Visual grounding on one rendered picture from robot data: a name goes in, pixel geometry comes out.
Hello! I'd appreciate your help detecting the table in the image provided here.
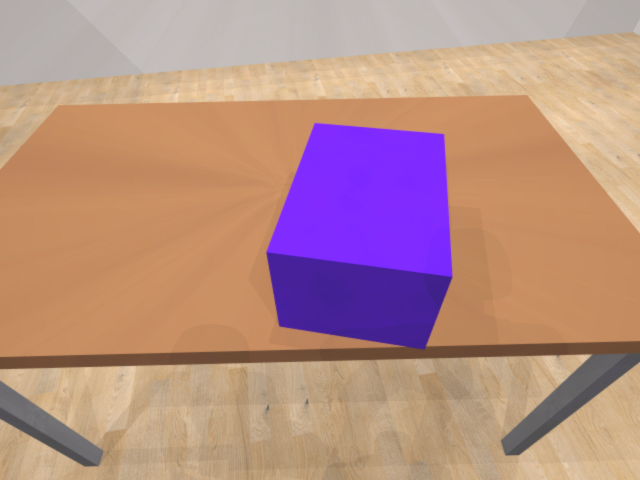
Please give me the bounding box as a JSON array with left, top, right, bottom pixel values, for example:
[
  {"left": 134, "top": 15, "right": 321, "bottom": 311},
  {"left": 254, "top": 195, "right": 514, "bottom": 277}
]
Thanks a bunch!
[{"left": 0, "top": 95, "right": 640, "bottom": 467}]

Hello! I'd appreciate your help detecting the carton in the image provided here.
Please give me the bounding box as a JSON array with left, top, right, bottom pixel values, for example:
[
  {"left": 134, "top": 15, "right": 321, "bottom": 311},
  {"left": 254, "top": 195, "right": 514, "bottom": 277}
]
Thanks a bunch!
[{"left": 266, "top": 123, "right": 452, "bottom": 350}]

